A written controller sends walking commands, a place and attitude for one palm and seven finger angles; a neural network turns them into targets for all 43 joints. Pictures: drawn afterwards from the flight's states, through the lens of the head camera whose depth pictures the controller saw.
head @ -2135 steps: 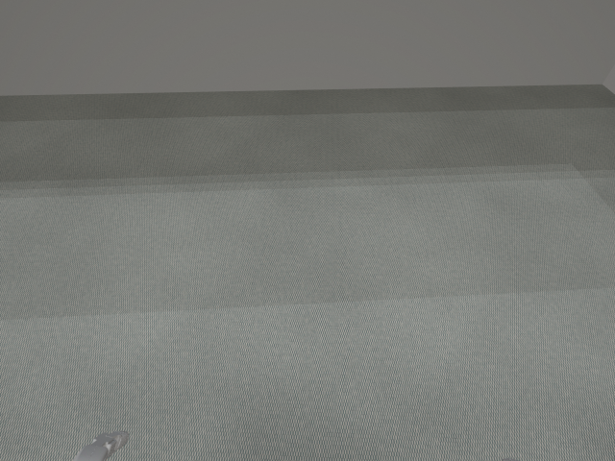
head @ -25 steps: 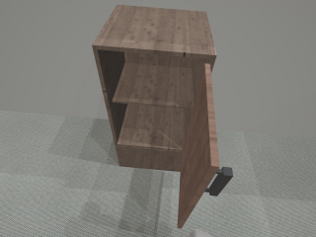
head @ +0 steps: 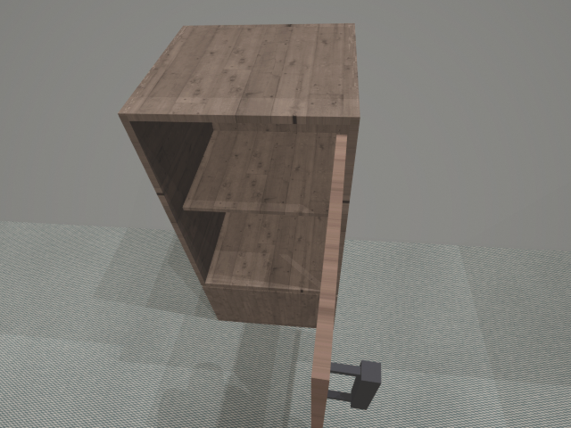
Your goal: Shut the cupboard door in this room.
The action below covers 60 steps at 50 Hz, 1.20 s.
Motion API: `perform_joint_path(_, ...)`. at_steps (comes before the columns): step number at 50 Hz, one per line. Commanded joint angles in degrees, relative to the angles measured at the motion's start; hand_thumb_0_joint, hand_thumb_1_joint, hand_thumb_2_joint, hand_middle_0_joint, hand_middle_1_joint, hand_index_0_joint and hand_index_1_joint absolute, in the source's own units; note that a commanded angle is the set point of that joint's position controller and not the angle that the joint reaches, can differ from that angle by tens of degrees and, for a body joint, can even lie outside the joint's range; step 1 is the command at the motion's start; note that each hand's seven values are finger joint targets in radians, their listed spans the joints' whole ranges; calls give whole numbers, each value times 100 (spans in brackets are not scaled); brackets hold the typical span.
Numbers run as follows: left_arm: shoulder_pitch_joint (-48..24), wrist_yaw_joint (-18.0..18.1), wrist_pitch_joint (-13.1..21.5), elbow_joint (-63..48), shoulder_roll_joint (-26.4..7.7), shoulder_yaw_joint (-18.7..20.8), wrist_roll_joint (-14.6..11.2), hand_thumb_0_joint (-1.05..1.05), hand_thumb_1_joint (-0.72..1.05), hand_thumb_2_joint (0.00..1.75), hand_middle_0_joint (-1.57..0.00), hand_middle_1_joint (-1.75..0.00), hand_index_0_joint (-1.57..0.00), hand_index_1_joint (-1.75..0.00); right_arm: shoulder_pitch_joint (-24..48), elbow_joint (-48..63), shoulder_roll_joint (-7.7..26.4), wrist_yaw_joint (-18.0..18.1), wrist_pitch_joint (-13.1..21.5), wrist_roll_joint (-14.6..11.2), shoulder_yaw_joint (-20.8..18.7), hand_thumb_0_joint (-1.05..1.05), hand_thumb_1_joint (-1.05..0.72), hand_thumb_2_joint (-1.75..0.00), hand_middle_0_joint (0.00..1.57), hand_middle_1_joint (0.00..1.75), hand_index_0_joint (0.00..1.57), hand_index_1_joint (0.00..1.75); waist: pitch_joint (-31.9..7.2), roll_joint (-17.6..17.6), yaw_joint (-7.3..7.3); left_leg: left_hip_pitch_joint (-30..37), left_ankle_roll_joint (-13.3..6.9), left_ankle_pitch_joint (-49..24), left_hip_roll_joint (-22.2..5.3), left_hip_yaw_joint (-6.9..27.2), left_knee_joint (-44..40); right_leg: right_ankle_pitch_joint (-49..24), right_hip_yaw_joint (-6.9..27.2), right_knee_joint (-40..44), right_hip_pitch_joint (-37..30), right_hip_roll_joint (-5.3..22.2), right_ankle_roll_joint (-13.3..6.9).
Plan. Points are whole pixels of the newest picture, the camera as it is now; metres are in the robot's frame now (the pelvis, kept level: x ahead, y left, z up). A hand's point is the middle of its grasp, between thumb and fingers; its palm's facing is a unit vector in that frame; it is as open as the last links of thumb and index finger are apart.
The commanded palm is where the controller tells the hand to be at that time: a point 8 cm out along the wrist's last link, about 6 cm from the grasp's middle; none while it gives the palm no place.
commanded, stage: stand and wait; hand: left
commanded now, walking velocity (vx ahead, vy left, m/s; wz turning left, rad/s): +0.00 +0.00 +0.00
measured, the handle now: (348, 385) +0.20 -0.07 -0.06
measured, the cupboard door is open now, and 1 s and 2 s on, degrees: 87 85 79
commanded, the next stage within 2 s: turn or walk to find it in 1.20 s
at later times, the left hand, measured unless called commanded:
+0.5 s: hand out of the picture +0.00 +0.18 -0.18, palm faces +0.05 -0.99 -0.13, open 7.4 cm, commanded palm none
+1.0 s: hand out of the picture +0.08 +0.22 -0.18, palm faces +0.01 -0.98 -0.19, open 7.3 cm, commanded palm none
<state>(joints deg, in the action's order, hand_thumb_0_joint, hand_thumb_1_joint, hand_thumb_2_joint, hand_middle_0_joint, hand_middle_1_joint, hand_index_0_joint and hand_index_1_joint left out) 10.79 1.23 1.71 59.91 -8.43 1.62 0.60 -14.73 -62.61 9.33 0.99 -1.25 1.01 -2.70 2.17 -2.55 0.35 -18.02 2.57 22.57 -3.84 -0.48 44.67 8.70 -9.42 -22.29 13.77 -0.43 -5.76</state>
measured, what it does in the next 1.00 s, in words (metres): steps on the spot: left foot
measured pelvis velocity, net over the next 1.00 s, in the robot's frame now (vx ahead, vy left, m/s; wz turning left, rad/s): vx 0.08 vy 0.05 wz -0.03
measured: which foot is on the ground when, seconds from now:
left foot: up 0.00-0.14, down 0.16-1.00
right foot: down 0.00-1.00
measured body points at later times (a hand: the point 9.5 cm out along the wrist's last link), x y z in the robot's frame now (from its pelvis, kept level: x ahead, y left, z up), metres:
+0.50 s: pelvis +0.04 +0.03 +0.00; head +0.07 +0.04 +0.45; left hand +0.00 +0.23 -0.16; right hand +0.01 -0.16 -0.16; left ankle +0.00 +0.15 -0.74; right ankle +0.04 -0.05 -0.74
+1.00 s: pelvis +0.08 +0.05 +0.00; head +0.10 +0.05 +0.45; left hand +0.08 +0.27 -0.16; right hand +0.05 -0.15 -0.17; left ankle +0.00 +0.15 -0.74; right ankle +0.04 -0.05 -0.74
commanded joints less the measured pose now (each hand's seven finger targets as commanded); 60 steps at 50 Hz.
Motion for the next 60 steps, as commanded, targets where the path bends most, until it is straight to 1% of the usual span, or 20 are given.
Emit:
perform_joint_path(1,540,21,34,-20,-759,173,43,0,90,90,-20,-30,-20,-30,-435,80,67,-9,59,-21,6,0,-90,-90,20,30,20,30,-56,819,114,51,-55,56,4,-78,-672,321,1601,1207,-221,1564,-223)
perform_joint_path(3,548,28,11,33,-756,168,28,0,90,90,-20,-30,-20,-30,-452,59,60,7,91,-15,36,0,-90,-90,20,30,20,30,-51,776,65,335,-93,-185,21,-90,-1186,568,1587,1154,-108,1485,-213)
perform_joint_path(5,492,31,-19,74,-691,147,-2,0,90,90,-20,-30,-20,-30,-631,-33,55,25,116,-14,61,0,-90,-90,20,30,20,30,2,739,-48,948,-143,-716,42,-65,-1884,1085,1464,1105,291,1300,-26)
perform_joint_path(6,494,34,-36,74,-613,122,-26,0,90,90,-20,-30,-20,-30,-714,-77,121,34,145,-11,69,0,-90,-90,20,30,20,30,55,506,-103,1241,-203,-979,-24,55,-2207,1242,1362,996,548,1177,125)
perform_joint_path(7,541,29,-41,64,-503,93,-47,0,90,90,-20,-30,-20,-30,-742,-84,229,54,187,5,74,0,-90,-90,20,30,20,30,65,129,-92,1302,-294,-1081,-258,317,-2429,1150,1228,793,639,954,273)
perform_joint_path(8,607,24,-54,82,-436,60,-58,0,90,90,-20,-30,-20,-30,-605,-32,315,79,203,17,87,0,-90,-90,20,30,20,30,210,-25,2,928,-400,-898,-462,522,-2605,944,1117,770,419,779,406)
perform_joint_path(9,647,26,-50,115,-405,44,-39,0,90,90,-20,-30,-20,-30,-503,6,363,94,199,12,105,0,-90,-90,20,30,20,30,331,107,53,560,-427,-680,-498,514,-2666,782,1091,834,78,747,474)
perform_joint_path(10,719,28,-91,157,-475,57,-8,0,90,90,-20,-30,-20,-30,-386,-9,317,82,189,-3,117,0,-90,-90,20,30,20,30,327,-120,103,374,-396,-439,-392,506,-2754,958,1073,829,-56,758,486)
perform_joint_path(11,762,28,-96,192,-504,46,-4,0,90,90,-20,-30,-20,-30,-316,-14,236,81,197,-1,147,0,-90,-90,20,30,20,30,443,-220,108,306,-378,-372,-325,451,-2843,905,1055,817,-134,785,477)
perform_joint_path(14,930,28,-65,304,-458,-9,-24,0,90,90,-20,-30,-20,-30,-428,-19,191,115,204,-12,186,0,-90,-90,20,30,20,30,397,-180,88,463,-344,-639,-215,293,-2821,622,1074,809,-294,807,425)
perform_joint_path(18,1046,49,-34,364,-392,-49,-36,0,90,90,-20,-30,-20,-30,-582,-59,180,141,211,-23,200,0,-90,-90,20,30,20,30,129,-6,32,730,-365,-1038,-214,277,-2727,211,1026,715,-453,812,380)
perform_joint_path(21,1083,69,-30,389,-325,-67,-38,0,90,90,-20,-30,-20,-30,-644,-86,174,155,229,-35,209,0,-90,-90,20,30,20,30,128,102,26,746,-379,-1211,-254,314,-2743,-50,935,567,-502,789,362)
perform_joint_path(25,1184,91,-8,440,-266,-80,-42,0,90,90,-20,-30,-20,-30,-724,-139,168,180,286,-48,215,0,-90,-90,20,30,20,30,-90,216,43,927,-395,-1745,-289,290,-2691,-623,873,347,-684,794,348)
perform_joint_path(29,1208,117,-12,456,-219,-91,-43,0,90,90,-20,-30,-20,-30,-818,-223,112,200,309,-50,223,0,-90,-90,20,30,20,30,-49,313,20,995,-404,-2104,-306,260,-2668,-909,832,214,-711,794,352)
perform_joint_path(33,1229,138,-37,459,-207,-97,-36,0,90,90,-20,-30,-20,-30,-877,-287,61,213,320,-52,233,0,-90,-90,20,30,20,30,158,192,31,995,-408,-2427,-308,225,-2671,-986,796,108,-636,781,361)
perform_joint_path(35,1231,143,-41,452,-228,-105,-40,0,90,90,-20,-30,-20,-30,-924,-303,76,219,322,-54,230,0,-90,-90,20,30,20,30,93,251,37,1049,-409,-2562,-322,218,-2644,-1037,808,59,-656,769,355)
perform_joint_path(44,1153,154,-56,398,-316,-79,-46,0,90,90,-20,-30,-20,-30,-952,-311,147,245,326,-50,211,0,-90,-90,20,30,20,30,-31,75,-2,1315,-368,-3399,-318,152,-2524,-1437,763,-111,-728,762,344)
perform_joint_path(50,1108,155,-66,381,-342,-76,-39,0,90,90,-20,-30,-20,-30,-934,-290,151,248,299,-56,193,0,-90,-90,20,30,20,30,41,164,-15,1345,-362,-3363,-319,139,-2530,-1450,753,-113,-707,750,337)
perform_joint_path(52,1104,154,-71,390,-353,-82,-43,0,90,90,-20,-30,-20,-30,-921,-305,168,251,299,-51,203,0,-90,-90,20,30,20,30,120,57,-14,1329,-354,-3357,-309,132,-2544,-1419,763,-98,-697,752,342)
perform_joint_path(60,1116,143,-65,397,-355,-94,-36,0,90,90,-20,-30,-20,-30,-882,-284,172,242,284,-59,192,0,-90,-90,20,30,20,30,197,235,-23,1312,-388,-2845,-287,147,-2606,-1242,814,21,-662,753,342)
